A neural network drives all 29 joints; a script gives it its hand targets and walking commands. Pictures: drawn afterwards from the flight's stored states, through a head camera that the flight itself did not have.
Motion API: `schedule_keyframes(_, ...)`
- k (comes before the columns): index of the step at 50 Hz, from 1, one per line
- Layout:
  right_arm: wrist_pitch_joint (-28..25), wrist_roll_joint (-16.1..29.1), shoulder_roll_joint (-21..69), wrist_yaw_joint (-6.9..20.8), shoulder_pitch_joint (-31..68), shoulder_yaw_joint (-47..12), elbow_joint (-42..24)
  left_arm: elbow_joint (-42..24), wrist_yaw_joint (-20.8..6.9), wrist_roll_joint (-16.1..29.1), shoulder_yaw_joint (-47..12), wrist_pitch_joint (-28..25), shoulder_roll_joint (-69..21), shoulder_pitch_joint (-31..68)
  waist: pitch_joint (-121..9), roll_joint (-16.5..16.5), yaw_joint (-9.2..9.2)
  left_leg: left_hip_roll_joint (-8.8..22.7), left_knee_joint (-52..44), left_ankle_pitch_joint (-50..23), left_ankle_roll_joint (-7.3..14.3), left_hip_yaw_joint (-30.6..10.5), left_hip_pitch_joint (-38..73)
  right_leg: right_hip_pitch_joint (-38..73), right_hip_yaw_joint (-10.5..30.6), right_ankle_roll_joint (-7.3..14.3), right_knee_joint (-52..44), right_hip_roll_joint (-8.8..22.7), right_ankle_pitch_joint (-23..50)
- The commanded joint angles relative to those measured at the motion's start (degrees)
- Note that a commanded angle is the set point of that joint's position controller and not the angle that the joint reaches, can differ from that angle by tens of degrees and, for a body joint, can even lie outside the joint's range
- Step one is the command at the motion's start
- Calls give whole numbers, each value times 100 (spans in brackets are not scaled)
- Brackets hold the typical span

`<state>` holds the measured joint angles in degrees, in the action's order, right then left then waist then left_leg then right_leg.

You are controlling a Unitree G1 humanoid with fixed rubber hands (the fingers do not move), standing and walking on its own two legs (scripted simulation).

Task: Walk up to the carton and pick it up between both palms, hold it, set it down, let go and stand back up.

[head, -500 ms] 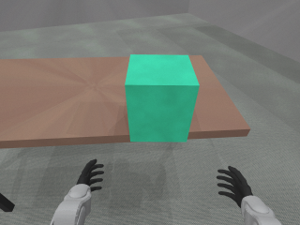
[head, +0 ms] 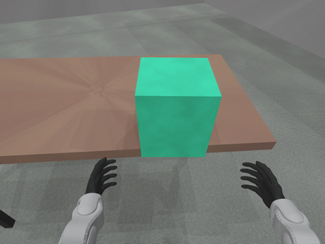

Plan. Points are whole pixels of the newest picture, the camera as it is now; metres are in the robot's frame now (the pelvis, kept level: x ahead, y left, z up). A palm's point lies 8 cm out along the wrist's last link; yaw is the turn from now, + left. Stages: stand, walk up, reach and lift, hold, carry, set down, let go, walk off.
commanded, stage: reach and lift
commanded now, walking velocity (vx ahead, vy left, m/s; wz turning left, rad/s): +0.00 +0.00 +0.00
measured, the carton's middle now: (173, 108) +0.51 +0.00 +0.07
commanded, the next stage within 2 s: none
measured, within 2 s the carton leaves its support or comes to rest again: neither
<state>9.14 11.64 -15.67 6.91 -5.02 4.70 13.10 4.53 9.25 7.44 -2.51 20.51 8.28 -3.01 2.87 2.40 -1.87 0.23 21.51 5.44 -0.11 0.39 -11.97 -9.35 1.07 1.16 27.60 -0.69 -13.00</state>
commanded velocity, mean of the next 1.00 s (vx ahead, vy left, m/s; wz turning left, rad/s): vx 0.00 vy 0.00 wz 0.00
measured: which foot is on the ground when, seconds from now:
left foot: down 0.00-1.00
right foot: down 0.00-1.00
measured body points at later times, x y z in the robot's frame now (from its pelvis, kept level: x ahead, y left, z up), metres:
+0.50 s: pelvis +0.10 +0.00 +0.01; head +0.10 +0.00 +0.46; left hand +0.31 +0.22 +0.04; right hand +0.33 -0.22 +0.05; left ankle +0.09 +0.13 -0.74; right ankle +0.03 -0.11 -0.74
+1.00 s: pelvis +0.08 -0.02 +0.01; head +0.07 -0.02 +0.46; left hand +0.35 +0.21 +0.10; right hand +0.36 -0.22 +0.10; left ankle +0.09 +0.13 -0.74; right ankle +0.03 -0.11 -0.74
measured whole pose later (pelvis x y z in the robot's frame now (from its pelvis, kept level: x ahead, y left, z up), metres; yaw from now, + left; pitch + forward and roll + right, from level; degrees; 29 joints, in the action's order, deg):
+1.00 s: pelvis +0.08 -0.02 +0.01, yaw -2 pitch -3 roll +1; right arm 19.0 22.7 -21.7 -7.0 -2.2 -5.4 -5.9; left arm -15.4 2.9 12.5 9.7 33.9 11.8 -4.5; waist 0.5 1.3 -1.5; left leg 2.2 8.9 4.9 -2.6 2.1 -1.3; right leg 1.0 3.0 2.6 14.0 -2.5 -12.3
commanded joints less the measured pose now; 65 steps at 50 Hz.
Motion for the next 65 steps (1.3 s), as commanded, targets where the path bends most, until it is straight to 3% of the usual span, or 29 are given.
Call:
schedule_keyframes(1, -474, 171, -751, -19, 817, 130, -994, -993, 0, -72, 68, -643, 87, 759, -658, -31, -59, -53, -591, 1449, 185, 88, 1169, -970, 46, 164, -1315, 122, -1203)
schedule_keyframes(3, -596, 189, -872, -74, 941, 157, -1293, -1235, 11, -57, 122, -793, 216, 861, -767, -178, -67, -122, -607, 1150, 148, 111, 1217, -908, 88, 132, -1357, 171, -917)
schedule_keyframes(6, -722, 256, -938, -152, 1143, 159, -1287, -1031, -44, -110, 352, -901, 378, 1050, -652, 144, -118, -116, -615, 1230, 195, 88, 1294, -1029, 178, 111, -1465, 182, -1152)
schedule_keyframes(9, -853, 256, -928, -235, 925, 81, -1802, -1311, 31, 12, 364, -1137, 404, 858, -1003, 291, -116, -48, -626, 798, 243, -11, 1301, -800, 245, 89, -1358, 216, -417)
schedule_keyframes(13, -1013, 432, -1010, -336, 33, -200, -1397, -1147, -129, -48, 322, -1315, 177, -43, -1015, 103, -43, -112, -650, -770, 112, -12, 1351, 40, 224, 15, -1192, 125, 1450)
schedule_keyframes(16, -1237, 600, -1208, -489, -137, -255, -1810, -1596, -267, -148, 599, -1412, 344, -470, -1564, 196, -53, -200, -558, -1941, 91, -85, 1598, 574, 217, -89, -1004, -2, 2768)
schedule_keyframes(18, -1297, 606, -1356, -579, -344, -179, -1827, -1952, -346, -177, 600, -1456, 309, -706, -1629, -96, 123, -187, -494, -2617, -47, -171, 1918, 540, 213, -46, -1108, -82, 3084)
schedule_keyframes(24, -1400, 915, -1298, -609, -558, -356, -2398, -2595, -464, -17, 669, -1531, 387, -1043, -1442, -149, 30, -108, -506, -3214, -102, -121, 1875, 584, 245, -18, -1271, -132, 3048)
schedule_keyframes(25, -1332, 875, -1384, -638, -863, -284, -2322, -2705, -455, -40, 629, -1468, 424, -1254, -1260, -197, 126, -166, -506, -3323, -101, -71, 1927, 557, 229, -11, -1339, -108, 3276)
schedule_keyframes(27, -1243, 913, -1433, -702, -737, -357, -2450, -2695, -526, -1, 782, -1318, 490, -1047, -1337, -234, 44, -175, -601, -3263, -102, -44, 1739, 687, 226, -55, -1341, -123, 3229)
schedule_keyframes(29, -1159, 889, -1361, -745, -671, -450, -2621, -2560, -568, 193, 661, -1183, 468, -1231, -1383, 227, 96, -139, -556, -3178, -65, -71, 1898, 675, 159, -106, -1310, -159, 3312)
schedule_keyframes(31, -1062, 935, -1324, -822, -423, -400, -2878, -2869, -571, 194, 825, -1075, 629, -812, -1416, 12, 65, -172, -594, -3080, 25, 53, 1733, 652, 248, -144, -1228, -47, 3514)
schedule_keyframes(33, -873, 935, -1319, -913, -316, -460, -3144, -2878, -572, 206, 931, -845, 589, -926, -1432, 249, 42, -163, -684, -2900, 40, 14, 1831, 790, 215, -177, -1287, -82, 3502)
schedule_keyframes(35, -685, 942, -1397, -1037, -62, -433, -3355, -3131, -591, 261, 1118, -624, 780, -600, -1664, 237, 53, -145, -713, -2896, 126, 66, 1837, 857, 285, -254, -1212, -21, 3636)
schedule_keyframes(38, -409, 1029, -1437, -1144, 300, -473, -3485, -3496, -565, 364, 1069, -325, 775, -304, -1822, 116, 89, -133, -615, -3052, -8, 85, 2118, 630, 215, -181, -1234, -97, 3429)
schedule_keyframes(39, -266, 1073, -1379, -1190, 364, -479, -3433, -3428, -584, 365, 1182, -169, 852, -246, -1632, -155, 5, -102, -694, -2879, -12, 151, 2055, 679, 260, -188, -1327, -13, 3218)
schedule_keyframes(42, 205, 1143, -1290, -1306, 338, -582, -2968, -3189, -677, 367, 1318, 382, 898, -180, -1194, -302, 25, -125, -772, -2665, -61, 191, 1984, 660, 283, -222, -1486, 16, 3013)
schedule_keyframes(43, 335, 1069, -1329, -1343, 528, -545, -2986, -3153, -705, 422, 1378, 561, 893, -24, -1070, -143, 116, -36, -836, -2389, -19, 135, 2011, 590, 348, -298, -1556, 66, 2777)
schedule_keyframes(44, 500, 1012, -1277, -1371, 725, -563, -2870, -3026, -725, 365, 1427, 790, 889, 57, -897, 0, 15, -27, -909, -2272, 6, 105, 2101, 434, 303, -293, -1567, 27, 2651)
schedule_keyframes(47, 767, 1118, -1309, -1387, 1957, -520, -3212, -3233, -660, 448, 1584, 1157, 1044, 1121, -1140, -90, -94, -30, -952, -1857, 31, 164, 2128, 278, 353, -318, -1650, 74, 2074)
schedule_keyframes(49, 930, 1094, -1396, -1405, 2521, -514, -3260, -3333, -565, 626, 1596, 1258, 1122, 1742, -1298, 9, -20, 66, -860, -1813, 65, 171, 2118, 288, 404, -360, -1523, 172, 2131)
schedule_keyframes(52, 1178, 1088, -1460, -1400, 3090, -356, -2761, -3075, -462, 629, 1661, 1463, 1236, 2430, -1267, -70, -12, -4, -839, -1280, 44, 213, 1884, 265, 317, -316, -1524, 71, 1491)
schedule_keyframes(53, 1235, 1133, -1353, -1405, 2855, -458, -2449, -2350, -477, 556, 1739, 1578, 1085, 2022, -1307, 149, -32, -40, -812, -1217, 102, 214, 1932, 303, 286, -305, -1487, 63, 1605)
schedule_keyframes(54, 1292, 1053, -1446, -1438, 3124, -330, -2292, -2307, -494, 616, 1617, 1663, 1148, 2364, -1283, 41, 109, -5, -764, -1060, 132, 196, 1809, 323, 359, -357, -1513, 89, 1417)
schedule_keyframes(58, 1560, 1020, -1492, -1440, 4488, -196, -1858, -2086, -321, 630, 1746, 1933, 1411, 3685, -1454, 16, -58, 30, -656, -589, 107, 179, 1435, 31, 319, -276, -1447, 77, 706)
schedule_keyframes(59, 1589, 1125, -1584, -1400, 4723, -201, -1732, -2080, -277, 717, 1722, 1971, 1425, 4054, -1834, -72, 11, 28, -557, -645, 104, 180, 1660, 4, 354, -241, -1390, 107, 739)
schedule_keyframes(61, 1679, 1083, -1586, -1375, 5321, -232, -1567, -1856, -195, 763, 1792, 2049, 1727, 4502, -2411, 263, -88, -3, -471, -830, 176, 174, 1714, 184, 331, -346, -1267, 135, 1052)
schedule_keyframes(64, 1768, 1165, -1730, -1354, 5716, -204, -1390, -1612, -207, 692, 1835, 2255, 1687, 4719, -2732, -97, -45, -24, -450, -1304, 119, 87, 1681, 566, 336, -327, -1137, 82, 1867)
schedule_keyframes(65, 1822, 1205, -1698, -1319, 5826, -310, -1135, -1339, -212, 655, 1876, 2335, 1707, 4888, -2665, -112, -149, -26, -492, -1399, 125, 116, 1675, 540, 345, -389, -1137, 113, 1994)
